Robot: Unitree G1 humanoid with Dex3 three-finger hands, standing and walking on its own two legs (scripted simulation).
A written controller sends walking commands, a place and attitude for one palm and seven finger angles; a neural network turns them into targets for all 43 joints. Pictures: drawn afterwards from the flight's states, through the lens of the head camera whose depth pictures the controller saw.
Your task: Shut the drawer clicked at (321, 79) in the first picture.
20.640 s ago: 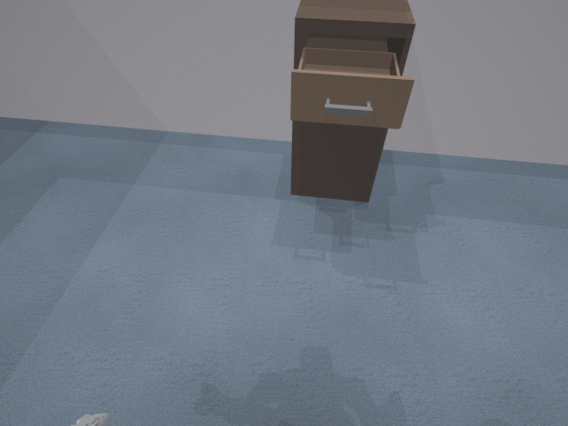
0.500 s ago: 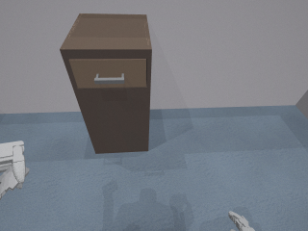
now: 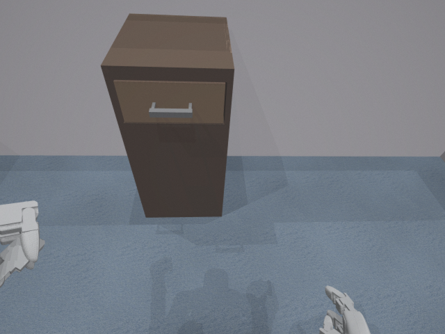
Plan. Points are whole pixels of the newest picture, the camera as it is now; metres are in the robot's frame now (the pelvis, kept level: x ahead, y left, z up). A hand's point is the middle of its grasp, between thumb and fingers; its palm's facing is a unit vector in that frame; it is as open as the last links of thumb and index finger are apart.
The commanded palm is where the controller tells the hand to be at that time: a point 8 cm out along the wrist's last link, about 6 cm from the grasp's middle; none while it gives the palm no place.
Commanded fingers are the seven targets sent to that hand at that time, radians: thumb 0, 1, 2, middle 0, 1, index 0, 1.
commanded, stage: stop stepping back and stand still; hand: left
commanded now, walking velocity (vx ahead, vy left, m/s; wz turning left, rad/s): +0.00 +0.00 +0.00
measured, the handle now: (171, 109) +0.78 +0.20 -0.06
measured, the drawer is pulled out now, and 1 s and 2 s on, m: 0.00 0.00 0.00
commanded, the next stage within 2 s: let the arm hang, fingers relaxed in 0.28 s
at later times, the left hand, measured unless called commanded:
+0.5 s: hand (76, 276) +0.21 +0.26 +0.00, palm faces +0.14 -0.88 -0.46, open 3.1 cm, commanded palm none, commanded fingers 0.00 0.90 0.90 -1.12 -1.30 -1.12 -1.30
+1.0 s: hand out of the picture -0.06 +0.21 -0.16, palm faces +0.03 -0.98 -0.22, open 5.7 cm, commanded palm none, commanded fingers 0.00 0.90 0.90 -0.20 -0.30 -0.20 -0.30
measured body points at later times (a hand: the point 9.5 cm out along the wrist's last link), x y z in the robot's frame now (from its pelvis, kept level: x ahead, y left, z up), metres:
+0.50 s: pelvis +0.01 +0.02 +0.00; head +0.02 +0.00 +0.45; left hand +0.20 +0.31 +0.03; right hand +0.17 -0.24 -0.11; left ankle +0.01 +0.11 -0.73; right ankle +0.00 -0.10 -0.73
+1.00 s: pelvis +0.00 +0.02 +0.01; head +0.02 +0.02 +0.46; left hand -0.06 +0.26 -0.15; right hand -0.04 -0.19 -0.15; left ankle +0.01 +0.11 -0.73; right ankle +0.00 -0.10 -0.73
